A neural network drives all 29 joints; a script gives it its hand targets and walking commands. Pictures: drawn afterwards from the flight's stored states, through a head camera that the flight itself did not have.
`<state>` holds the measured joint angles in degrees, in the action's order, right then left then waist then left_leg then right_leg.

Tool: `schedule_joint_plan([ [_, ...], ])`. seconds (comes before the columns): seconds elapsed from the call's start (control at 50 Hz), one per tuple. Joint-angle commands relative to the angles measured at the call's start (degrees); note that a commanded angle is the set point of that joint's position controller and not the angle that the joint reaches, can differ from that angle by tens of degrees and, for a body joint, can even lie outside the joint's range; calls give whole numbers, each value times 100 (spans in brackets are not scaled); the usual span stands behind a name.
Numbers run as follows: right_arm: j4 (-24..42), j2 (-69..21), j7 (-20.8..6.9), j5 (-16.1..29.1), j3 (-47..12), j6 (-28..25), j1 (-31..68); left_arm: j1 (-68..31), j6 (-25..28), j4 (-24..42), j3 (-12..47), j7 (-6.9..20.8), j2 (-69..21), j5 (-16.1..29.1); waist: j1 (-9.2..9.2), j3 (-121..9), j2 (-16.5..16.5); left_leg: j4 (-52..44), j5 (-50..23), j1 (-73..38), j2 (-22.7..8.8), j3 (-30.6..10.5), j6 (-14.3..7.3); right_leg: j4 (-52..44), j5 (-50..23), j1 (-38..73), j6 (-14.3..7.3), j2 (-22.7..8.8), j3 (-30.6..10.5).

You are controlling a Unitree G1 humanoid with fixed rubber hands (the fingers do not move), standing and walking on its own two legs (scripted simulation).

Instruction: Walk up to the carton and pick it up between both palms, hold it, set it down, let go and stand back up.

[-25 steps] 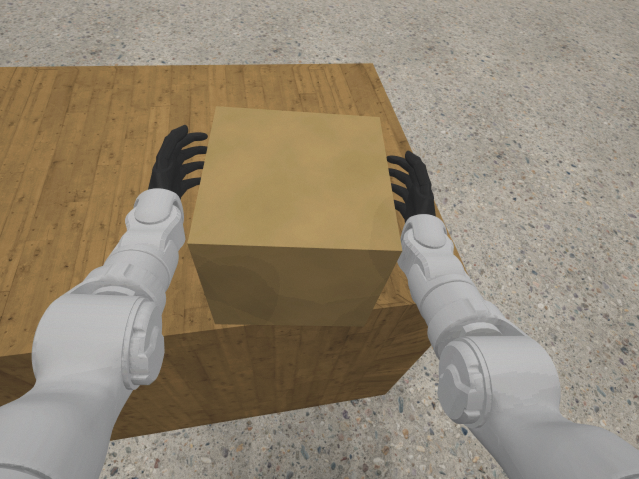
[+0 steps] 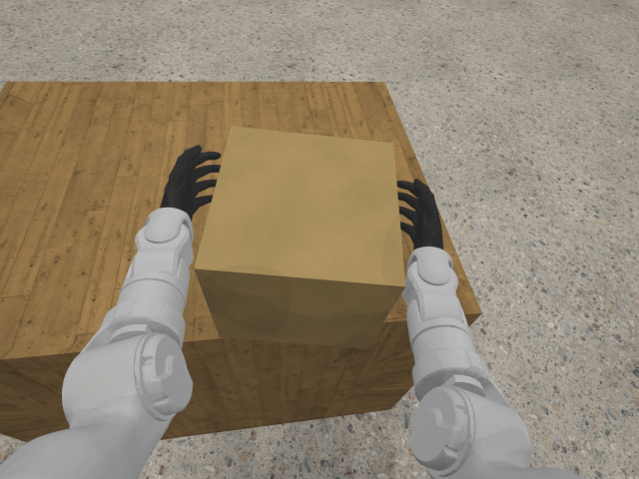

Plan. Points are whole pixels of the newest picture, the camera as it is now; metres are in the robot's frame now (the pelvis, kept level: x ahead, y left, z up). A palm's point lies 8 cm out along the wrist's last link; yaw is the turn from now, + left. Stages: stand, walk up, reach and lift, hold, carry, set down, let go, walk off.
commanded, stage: reach and lift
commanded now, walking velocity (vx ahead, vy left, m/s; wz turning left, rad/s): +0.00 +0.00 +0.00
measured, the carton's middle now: (303, 244) +0.42 +0.03 +0.01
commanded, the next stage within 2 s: none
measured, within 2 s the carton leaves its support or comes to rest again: leaves its support in 0.76 s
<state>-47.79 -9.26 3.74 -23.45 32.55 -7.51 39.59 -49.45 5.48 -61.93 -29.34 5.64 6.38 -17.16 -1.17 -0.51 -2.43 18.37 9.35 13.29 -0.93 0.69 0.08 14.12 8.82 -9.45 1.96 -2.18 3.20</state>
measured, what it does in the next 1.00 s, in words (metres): stands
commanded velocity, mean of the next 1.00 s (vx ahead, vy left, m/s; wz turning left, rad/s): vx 0.00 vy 0.00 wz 0.00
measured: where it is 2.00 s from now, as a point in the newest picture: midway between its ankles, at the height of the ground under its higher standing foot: outside the picture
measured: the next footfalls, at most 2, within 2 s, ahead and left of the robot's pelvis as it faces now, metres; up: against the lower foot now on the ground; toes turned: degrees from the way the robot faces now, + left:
none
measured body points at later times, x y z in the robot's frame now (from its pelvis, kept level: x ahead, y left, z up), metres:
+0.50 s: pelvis +0.00 +0.00 +0.00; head +0.04 +0.03 +0.45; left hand +0.43 +0.20 +0.08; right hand +0.41 -0.13 +0.07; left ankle +0.00 +0.11 -0.75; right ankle -0.02 -0.14 -0.75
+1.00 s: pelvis +0.00 +0.00 +0.00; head +0.03 +0.03 +0.45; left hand +0.42 +0.20 +0.08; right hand +0.41 -0.12 +0.08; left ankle +0.00 +0.11 -0.75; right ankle -0.02 -0.14 -0.75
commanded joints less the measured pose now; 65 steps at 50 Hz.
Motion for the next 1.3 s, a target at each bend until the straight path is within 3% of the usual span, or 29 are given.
schedule_joint_plan([
  [0.0,415,-2630,-598,-114,-1617,-318,3190,-2730,24,466,1033,795,-2642,-176,-39,-2492,479,11,-2121,-507,254,647,213,314,-1549,1691,60,270,214],
  [0.12,572,-2723,-606,-59,-1776,-370,3128,-2562,-34,683,1071,726,-2783,-172,-66,-2725,476,127,-2601,-655,234,676,250,360,-1861,1675,91,310,237],
  [0.2,491,-2617,-615,-15,-1798,-395,3188,-2496,-83,577,1007,728,-2767,-237,-120,-2515,372,126,-2585,-531,206,671,251,350,-1742,1627,77,324,248],
  [0.26,520,-2616,-638,33,-1792,-410,3211,-2448,-153,657,1020,700,-2908,-222,-134,-2528,491,143,-2700,-661,194,663,260,303,-1564,1500,37,348,251],
  [0.5,486,-2531,-645,53,-1673,-411,3231,-2427,-268,581,940,677,-2838,-329,-157,-2510,380,-1,-2118,-544,173,712,154,179,-1122,1384,19,280,291],
  [0.6,537,-2534,-633,90,-1686,-481,3270,-2380,-258,582,1027,647,-2890,-307,-131,-2655,427,78,-2370,-666,176,721,194,200,-1282,1327,-1,308,298],
  [0.72,463,-2476,-573,164,-1889,-676,3453,-2444,-160,573,1208,585,-2970,-241,-232,-2815,435,204,-2699,-652,134,691,259,282,-1580,1400,2,333,308],
  [0.9,348,-2540,-491,308,-2115,-795,3612,-2423,-170,494,1424,640,-3109,-174,-162,-2817,356,105,-2349,-579,181,664,235,259,-1827,1586,-7,266,266],
  [1.0,479,-2521,-451,435,-2334,-838,3674,-2513,-165,701,1693,608,-3216,-9,-115,-3138,386,170,-2672,-799,193,626,303,281,-2164,1641,-50,311,280],
  [1.12,437,-2431,-381,614,-2455,-752,3679,-2478,-300,920,2016,605,-3393,124,-4,-3078,457,120,-2623,-886,187,600,356,184,-2067,1690,-68,311,284],
  [1.18,633,-2373,-390,752,-2565,-700,3792,-2582,-397,1196,2128,573,-3412,212,-49,-3148,471,139,-2718,-1031,201,565,371,163,-2058,1659,-79,346,308],
  [1.24,621,-2306,-364,858,-2597,-601,3863,-2602,-528,1247,2270,582,-3492,283,69,-3058,473,125,-2670,-1099,181,570,398,121,-2040,1588,-59,332,308],
  [1.28,664,-2272,-348,883,-2669,-501,3840,-2555,-650,1229,2228,604,-3480,261,23,-2855,409,75,-2570,-1076,191,540,381,83,-1930,1643,-59,320,282],
])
